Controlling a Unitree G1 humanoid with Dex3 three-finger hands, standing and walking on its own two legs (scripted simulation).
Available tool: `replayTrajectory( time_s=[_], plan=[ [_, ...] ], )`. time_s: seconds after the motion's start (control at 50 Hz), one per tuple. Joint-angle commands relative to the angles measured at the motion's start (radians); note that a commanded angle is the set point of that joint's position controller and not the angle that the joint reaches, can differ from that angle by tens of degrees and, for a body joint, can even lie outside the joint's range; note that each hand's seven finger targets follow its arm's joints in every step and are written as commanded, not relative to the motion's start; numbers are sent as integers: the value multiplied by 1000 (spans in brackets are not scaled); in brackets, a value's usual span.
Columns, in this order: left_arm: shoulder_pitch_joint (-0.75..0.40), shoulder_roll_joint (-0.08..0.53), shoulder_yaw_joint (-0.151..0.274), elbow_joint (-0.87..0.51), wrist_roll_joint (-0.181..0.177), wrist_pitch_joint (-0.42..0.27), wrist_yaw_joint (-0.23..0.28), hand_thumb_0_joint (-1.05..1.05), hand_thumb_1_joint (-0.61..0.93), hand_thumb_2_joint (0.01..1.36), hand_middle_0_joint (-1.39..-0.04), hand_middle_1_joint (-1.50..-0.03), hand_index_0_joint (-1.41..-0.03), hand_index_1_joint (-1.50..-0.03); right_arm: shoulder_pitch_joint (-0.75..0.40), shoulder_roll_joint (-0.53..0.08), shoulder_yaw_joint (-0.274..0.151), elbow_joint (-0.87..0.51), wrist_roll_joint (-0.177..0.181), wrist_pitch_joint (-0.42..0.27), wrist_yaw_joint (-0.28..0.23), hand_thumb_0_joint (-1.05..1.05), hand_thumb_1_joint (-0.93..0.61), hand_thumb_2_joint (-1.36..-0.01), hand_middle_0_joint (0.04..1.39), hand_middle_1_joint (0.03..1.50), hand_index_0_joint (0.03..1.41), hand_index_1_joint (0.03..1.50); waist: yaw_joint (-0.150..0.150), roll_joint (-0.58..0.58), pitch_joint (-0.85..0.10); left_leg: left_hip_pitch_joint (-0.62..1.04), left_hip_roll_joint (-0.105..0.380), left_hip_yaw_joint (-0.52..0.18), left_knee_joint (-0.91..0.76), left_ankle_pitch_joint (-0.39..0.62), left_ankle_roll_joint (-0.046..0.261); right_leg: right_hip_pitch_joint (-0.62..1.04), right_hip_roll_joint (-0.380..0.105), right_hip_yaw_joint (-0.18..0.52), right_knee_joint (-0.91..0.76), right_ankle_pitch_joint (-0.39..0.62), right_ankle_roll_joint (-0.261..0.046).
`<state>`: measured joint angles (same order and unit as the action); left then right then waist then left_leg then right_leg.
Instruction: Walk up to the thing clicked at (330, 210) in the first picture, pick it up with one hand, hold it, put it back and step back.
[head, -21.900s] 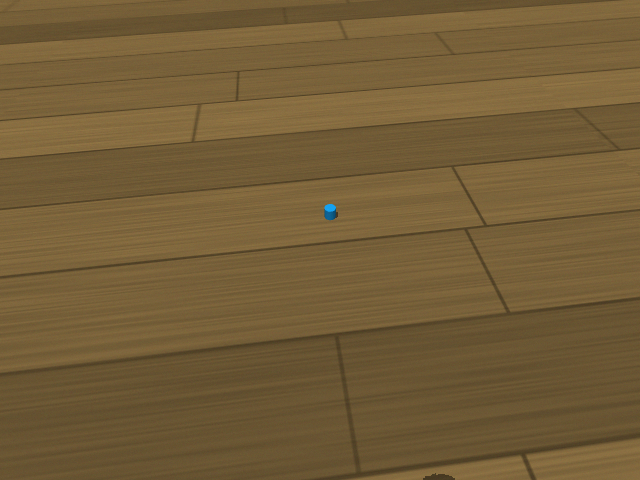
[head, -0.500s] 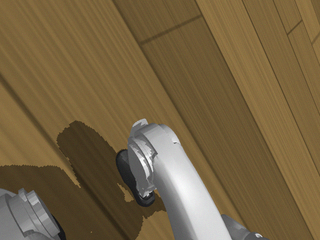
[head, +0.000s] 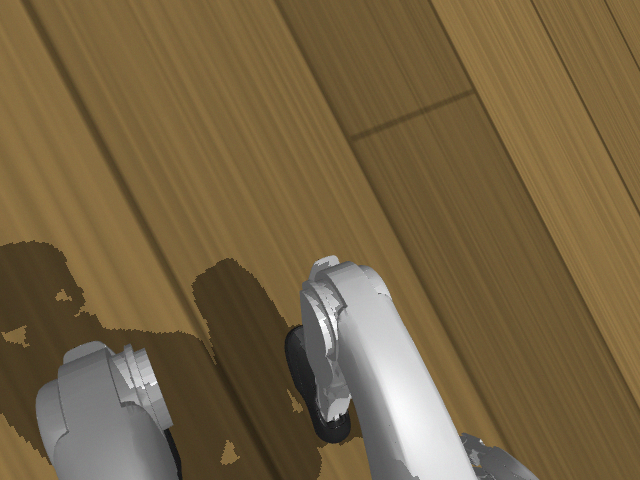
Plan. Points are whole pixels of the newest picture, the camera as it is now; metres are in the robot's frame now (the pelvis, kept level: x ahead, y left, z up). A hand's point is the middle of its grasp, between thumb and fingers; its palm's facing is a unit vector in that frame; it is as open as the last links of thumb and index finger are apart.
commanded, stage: settle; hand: left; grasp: from above
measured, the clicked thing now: out of the picture +0.50 +0.31 -0.23
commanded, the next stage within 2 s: lift in 0.32 s
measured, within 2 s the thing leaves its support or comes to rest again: neither
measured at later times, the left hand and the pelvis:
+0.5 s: hand out of the picture +0.48 +0.30 -0.14, palm faces -0.41 -0.07 -0.91, open 7.5 cm; pelvis -0.01 -0.01 +0.01, yaw +4 degrees
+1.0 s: hand out of the picture +0.41 +0.31 -0.02, palm faces -0.43 -0.12 -0.90, open 7.5 cm; pelvis -0.01 -0.01 +0.09, yaw +8 degrees
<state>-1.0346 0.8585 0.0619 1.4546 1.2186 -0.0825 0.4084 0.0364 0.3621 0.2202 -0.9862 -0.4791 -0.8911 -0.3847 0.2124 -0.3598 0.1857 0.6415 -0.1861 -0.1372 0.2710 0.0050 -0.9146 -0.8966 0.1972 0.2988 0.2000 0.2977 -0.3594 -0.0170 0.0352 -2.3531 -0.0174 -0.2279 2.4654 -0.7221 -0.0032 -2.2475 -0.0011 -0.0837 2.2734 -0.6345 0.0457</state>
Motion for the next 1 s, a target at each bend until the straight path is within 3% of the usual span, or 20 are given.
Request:
replayTrajectory(
  time_s=[0.0, 0.06, 0.1, 0.16, 0.2, 0.22, 0.32, 0.38, 0.4, 0.42, 0.48, 0.56, 0.6, 0.64, 0.72, 0.8, 0.86, 0.9, 0.96, 0.98],
  plan=[
    [-308, 82, -25, -152, -16, -2, -32, 0, 926, 405, -1192, -489, -1237, -445, 223, -294, -130, 18, 23, 39, -19, 0, -906, -903, 199, 300, 199, 300, -55, 447, -615, 546, 16, 101, -295, 270, -5, 279, 35, -133, -165, 242, -92],
    [-407, 69, -51, -220, -21, -26, -54, 0, 893, 402, -1183, -472, -1220, -437, 199, -282, -134, -6, 30, 51, -37, 0, -909, -904, 199, 300, 199, 300, -54, 410, -633, 499, 5, 114, -306, 183, 6, 289, 30, -116, -182, 188, -88],
    [-359, 129, -10, -153, -5, -30, -56, 0, 855, 369, -1144, -470, -1187, -428, 218, -284, -137, 16, 26, 57, -49, 0, -906, -903, 200, 300, 199, 300, -45, 384, -612, 503, 3, 114, -307, 162, 6, 275, 28, -116, -181, 156, -87],
    [-428, 126, -24, -198, 6, -47, -57, 0, 829, 347, -1134, -437, -1173, -401, 186, -268, -141, -20, 31, 65, -69, 0, -906, -903, 199, 300, 199, 300, -42, 368, -647, 493, -5, 138, -305, 138, 9, 296, 29, -101, -199, 135, -89],
    [-434, 143, -21, -185, 14, -52, -52, 0, 765, 321, -1092, -418, -1130, -383, 171, -255, -136, -21, 32, 68, -81, 0, -906, -903, 200, 300, 199, 300, -22, 390, -653, 478, -8, 152, -318, 116, 9, 309, 29, -92, -201, 110, -90],
    [-428, 187, 5, -196, 23, -54, -46, 0, 751, 281, -1071, -406, -1114, -365, 171, -256, -140, -22, 31, 70, -88, 0, -905, -902, 200, 300, 199, 300, -3, 391, -666, 473, -12, 159, -321, 106, 11, 311, 30, -89, -203, 93, -90],
    [-422, 160, 10, -212, 27, -32, -40, 0, 756, 339, -1079, -412, -1112, -379, 187, -239, -153, -27, 43, 79, -101, 0, -903, -900, 200, 300, 199, 300, 16, 434, -795, 555, -11, 170, -337, 188, 9, 347, 26, -86, -203, 169, -91],
    [-419, 137, -3, -203, 11, -22, -47, 0, 769, 389, -1096, -423, -1123, -397, 200, -231, -156, -15, 47, 87, -110, 0, -900, -899, 200, 300, 199, 300, 1, 373, -790, 504, -12, 180, -326, 198, 22, 371, 29, -83, -217, 186, -85],
    [-415, 144, 6, -209, 3, -16, -50, 0, 793, 309, -1117, -464, -1167, -414, 206, -236, -162, -11, 53, 91, -116, 0, -930, -912, 199, 300, 199, 300, 8, 359, -776, 493, -16, 183, -328, 202, 23, 367, 24, -80, -229, 188, -86],
    [-374, 106, -14, -175, -5, -7, -64, 0, 738, 316, -1050, -384, -1088, -334, 206, -222, -163, -8, 51, 92, -116, 0, -884, -892, 201, 300, 200, 300, 4, 345, -759, 485, -14, 189, -328, 204, 25, 388, 26, -76, -233, 192, -84],
    [-383, 131, 1, -266, -33, 5, -103, 0, 836, 244, -1099, -466, -1170, -392, 220, -224, -178, -1, 64, 106, -123, 0, -917, -906, 199, 300, 199, 300, 45, 369, -832, 531, -15, 194, -358, 237, 22, 411, 21, -70, -238, 209, -88],
    [-326, 100, -2, -316, -67, 28, -171, 0, 853, 273, -1094, -499, -1170, -421, 234, -226, -202, -14, 82, 136, -129, 0, -914, -905, 199, 300, 199, 300, 66, 382, -868, 610, -15, 189, -394, 299, 11, 423, 15, -71, -249, 245, -100],
    [-322, 117, 8, -381, -65, 27, -200, 0, 830, 307, -1089, -502, -1157, -432, 227, -223, -214, -24, 91, 156, -141, 0, -916, -906, 199, 300, 199, 300, 86, 389, -881, 622, -17, 193, -410, 283, 11, 424, 11, -58, -267, 224, -104],
    [-286, 85, -1, -425, -66, 22, -225, 0, 854, 327, -1106, -509, -1174, -439, 229, -214, -227, -28, 96, 171, -148, 0, -914, -905, 199, 300, 199, 300, 100, 380, -877, 641, -18, 200, -419, 288, 12, 434, 7, -50, -287, 224, -103],
    [-258, 70, 4, -572, -106, 6, -257, 0, 835, 339, -1081, -540, -1153, -465, 219, -195, -253, -48, 112, 191, -164, 0, -915, -905, 199, 300, 199, 300, 127, 349, -924, 657, -22, 222, -461, 264, 21, 508, 2, -25, -342, 207, -99],
    [-182, 60, 6, -633, -130, 0, -274, 0, 809, 348, -1057, -545, -1129, -471, 196, -191, -270, -58, 129, 202, -186, 0, -914, -905, 200, 300, 199, 300, 146, 301, -893, 686, -23, 202, -522, 199, 24, 490, -2, -23, -392, 144, -99],
    [-151, 31, -11, -698, -142, 2, -282, 0, 777, 348, -1031, -541, -1102, -467, 180, -168, -276, -66, 144, 210, -200, 0, -912, -904, 200, 300, 200, 300, 163, 290, -905, 729, -18, 191, -586, 163, 27, 517, -3, -15, -426, 127, -90],
    [-66, 7, -19, -664, -151, 10, -292, 0, 779, 361, -1024, -564, -1097, -489, 163, -172, -282, -69, 151, 213, -208, 0, -913, -904, 200, 300, 200, 300, 173, 271, -856, 757, -15, 166, -636, 125, 27, 507, -2, -19, -443, 108, -88],
    [-52, -22, -36, -735, -168, 21, -301, 0, 798, 390, -1023, -611, -1099, -532, 144, -162, -290, -76, 163, 216, -222, 0, -910, -903, 200, 300, 200, 300, 188, 281, -889, 843, -6, 141, -704, 117, 25, 543, -2, -18, -465, 126, -81],
    [-24, -76, -67, -757, -183, 27, -308, 0, 802, 410, -1029, -617, -1103, -541, 134, -152, -289, -80, 167, 215, -224, 0, -910, -903, 200, 300, 200, 300, 181, 283, -865, 857, -5, 139, -732, 114, 23, 558, -3, -18, -484, 129, -80]
  ],
)
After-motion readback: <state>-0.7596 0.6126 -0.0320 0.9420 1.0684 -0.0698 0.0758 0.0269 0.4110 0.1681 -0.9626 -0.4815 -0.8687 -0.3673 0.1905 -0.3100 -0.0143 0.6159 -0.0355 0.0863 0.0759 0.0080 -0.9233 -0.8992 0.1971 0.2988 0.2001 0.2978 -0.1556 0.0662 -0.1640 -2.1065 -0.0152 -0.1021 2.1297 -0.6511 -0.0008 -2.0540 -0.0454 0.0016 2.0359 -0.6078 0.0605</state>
